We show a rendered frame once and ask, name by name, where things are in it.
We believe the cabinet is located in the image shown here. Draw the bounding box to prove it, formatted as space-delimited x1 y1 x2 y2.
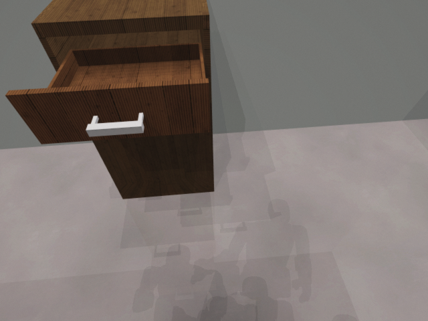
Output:
31 0 214 199

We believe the handle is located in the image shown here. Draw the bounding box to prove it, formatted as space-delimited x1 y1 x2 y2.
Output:
86 113 144 137

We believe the drawer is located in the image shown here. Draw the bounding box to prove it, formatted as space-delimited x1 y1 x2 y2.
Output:
5 43 211 144

